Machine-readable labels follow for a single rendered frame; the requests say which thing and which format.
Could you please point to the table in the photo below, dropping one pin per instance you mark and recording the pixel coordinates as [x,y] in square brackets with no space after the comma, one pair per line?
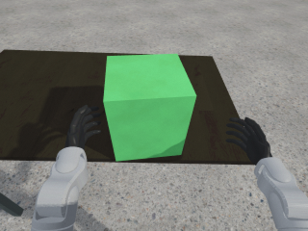
[40,91]

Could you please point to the left robot hand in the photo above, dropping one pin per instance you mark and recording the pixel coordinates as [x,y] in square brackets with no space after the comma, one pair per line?
[77,134]

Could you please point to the carton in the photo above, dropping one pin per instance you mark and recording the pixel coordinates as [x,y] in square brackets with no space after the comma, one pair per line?
[148,101]

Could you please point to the robot right forearm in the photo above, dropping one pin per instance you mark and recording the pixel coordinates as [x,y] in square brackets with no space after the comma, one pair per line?
[287,203]

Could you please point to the robot left forearm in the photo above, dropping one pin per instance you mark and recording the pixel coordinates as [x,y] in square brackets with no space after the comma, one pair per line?
[57,199]

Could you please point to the right robot hand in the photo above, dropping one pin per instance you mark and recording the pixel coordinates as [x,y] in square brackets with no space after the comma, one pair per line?
[253,140]

